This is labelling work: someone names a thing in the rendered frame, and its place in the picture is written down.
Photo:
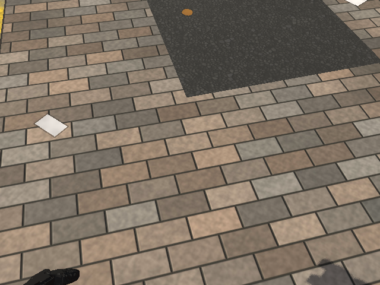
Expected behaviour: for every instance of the left robot hand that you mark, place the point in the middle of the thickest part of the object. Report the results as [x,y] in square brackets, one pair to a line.
[54,277]

